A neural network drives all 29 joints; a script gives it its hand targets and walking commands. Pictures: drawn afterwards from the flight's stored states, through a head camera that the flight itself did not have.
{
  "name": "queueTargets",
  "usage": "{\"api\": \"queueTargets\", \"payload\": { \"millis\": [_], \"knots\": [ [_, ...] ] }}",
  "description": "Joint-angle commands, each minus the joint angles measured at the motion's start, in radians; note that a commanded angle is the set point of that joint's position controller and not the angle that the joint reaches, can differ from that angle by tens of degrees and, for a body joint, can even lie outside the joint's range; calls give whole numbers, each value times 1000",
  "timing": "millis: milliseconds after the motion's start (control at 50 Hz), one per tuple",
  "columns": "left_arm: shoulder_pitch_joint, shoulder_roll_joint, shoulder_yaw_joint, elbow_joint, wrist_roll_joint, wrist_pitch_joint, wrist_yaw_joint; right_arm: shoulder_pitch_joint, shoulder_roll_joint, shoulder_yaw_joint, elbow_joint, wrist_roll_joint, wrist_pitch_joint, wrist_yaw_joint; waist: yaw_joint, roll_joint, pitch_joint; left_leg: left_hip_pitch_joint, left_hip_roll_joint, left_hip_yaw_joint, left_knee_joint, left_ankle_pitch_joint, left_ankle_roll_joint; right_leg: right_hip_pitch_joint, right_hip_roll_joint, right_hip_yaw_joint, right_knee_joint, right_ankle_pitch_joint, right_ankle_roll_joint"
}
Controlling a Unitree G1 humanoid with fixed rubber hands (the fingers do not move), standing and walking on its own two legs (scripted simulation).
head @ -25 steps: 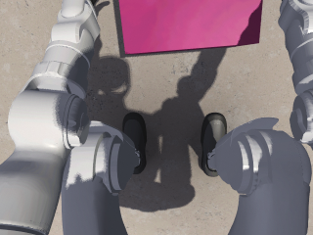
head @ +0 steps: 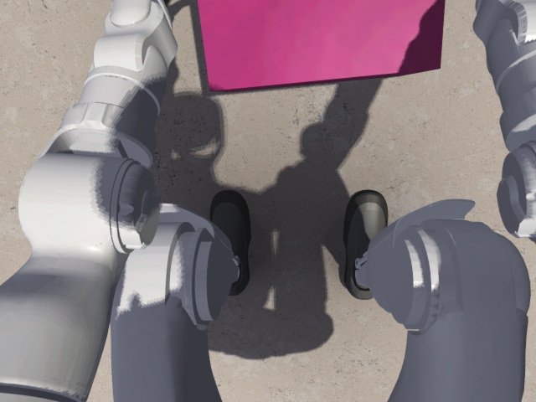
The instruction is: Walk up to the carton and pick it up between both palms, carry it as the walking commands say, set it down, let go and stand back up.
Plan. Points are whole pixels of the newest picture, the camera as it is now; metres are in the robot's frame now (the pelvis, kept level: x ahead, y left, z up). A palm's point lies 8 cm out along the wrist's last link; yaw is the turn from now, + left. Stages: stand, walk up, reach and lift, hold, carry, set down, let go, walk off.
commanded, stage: reach and lift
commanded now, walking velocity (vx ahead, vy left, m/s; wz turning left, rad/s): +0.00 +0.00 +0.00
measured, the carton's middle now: (314, 10) +0.53 -0.04 -0.28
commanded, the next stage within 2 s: none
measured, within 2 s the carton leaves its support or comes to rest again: leaves its support in 0.42 s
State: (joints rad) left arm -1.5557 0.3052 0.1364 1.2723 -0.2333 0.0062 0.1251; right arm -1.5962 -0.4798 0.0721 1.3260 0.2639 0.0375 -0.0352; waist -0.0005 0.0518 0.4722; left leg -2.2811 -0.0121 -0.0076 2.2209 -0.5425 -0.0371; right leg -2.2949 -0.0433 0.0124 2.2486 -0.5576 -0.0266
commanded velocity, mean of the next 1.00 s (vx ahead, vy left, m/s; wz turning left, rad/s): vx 0.00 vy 0.00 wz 0.00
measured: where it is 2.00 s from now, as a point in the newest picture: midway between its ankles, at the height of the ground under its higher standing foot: (295, 260)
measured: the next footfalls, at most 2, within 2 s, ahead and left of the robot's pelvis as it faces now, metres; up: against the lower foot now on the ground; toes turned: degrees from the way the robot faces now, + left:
none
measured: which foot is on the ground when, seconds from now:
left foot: down 0.00-1.00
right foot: down 0.00-1.00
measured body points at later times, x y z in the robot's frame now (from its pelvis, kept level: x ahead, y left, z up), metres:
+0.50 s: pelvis +0.01 +0.00 -0.01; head +0.37 -0.03 +0.24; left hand +0.56 +0.16 -0.19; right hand +0.55 -0.21 -0.20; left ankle +0.12 +0.13 -0.32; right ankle +0.12 -0.12 -0.32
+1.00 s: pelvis +0.00 +0.00 +0.01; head +0.35 -0.03 +0.28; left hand +0.56 +0.14 -0.13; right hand +0.56 -0.22 -0.14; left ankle +0.12 +0.13 -0.32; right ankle +0.12 -0.12 -0.32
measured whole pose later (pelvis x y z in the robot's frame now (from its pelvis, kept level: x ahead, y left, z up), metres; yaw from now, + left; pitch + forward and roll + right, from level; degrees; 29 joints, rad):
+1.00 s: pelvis +0.00 +0.00 +0.01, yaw -1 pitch +39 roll +2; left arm -1.35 0.22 0.28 0.95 -0.14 0.19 0.18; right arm -1.46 -0.43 -0.07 1.10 0.12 0.21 -0.03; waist 0.00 0.05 0.25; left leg -2.31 -0.06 -0.02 2.16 -0.53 -0.06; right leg -2.32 0.01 0.03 2.18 -0.53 0.00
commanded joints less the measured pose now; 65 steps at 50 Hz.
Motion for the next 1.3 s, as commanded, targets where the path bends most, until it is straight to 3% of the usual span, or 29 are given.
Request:
{"api": "queueTargets", "payload": {
  "millis": [0,200,400,500,800,1160,1280],
  "knots": [
    [-301,-661,-107,-173,33,34,-201,-383,672,84,-245,-10,6,219,-3,-65,-1004,437,-70,63,-107,266,17,458,69,3,-172,289,15],
    [-259,-794,-111,-211,20,65,-250,-343,789,76,-315,-26,40,267,-19,-82,-978,376,-86,73,-81,284,35,448,76,-6,-154,328,4],
    [-348,-854,-189,-318,-53,57,-232,-424,828,130,-438,26,26,248,-37,-82,-1212,455,-92,79,-76,355,32,566,79,-24,-143,419,7],
    [-398,-870,-215,-360,-67,71,-219,-460,832,139,-466,29,36,239,-51,-80,-1303,506,-94,84,-95,332,29,590,80,-41,-158,385,7],
    [-489,-908,-201,-493,-3,137,-219,-429,947,77,-436,-28,110,279,-22,-64,-1408,558,-104,104,-167,241,26,585,91,-66,-223,268,6],
    [-390,-1031,-230,-619,41,215,-249,-344,1071,117,-617,-74,177,284,-4,-116,-1676,560,-120,122,-234,329,14,739,120,-76,-282,406,22],
    [-308,-1081,-211,-614,85,253,-267,-280,1116,101,-627,-116,207,286,-4,-121,-1674,527,-128,122,-291,303,9,716,134,-79,-337,378,26]
  ]
}}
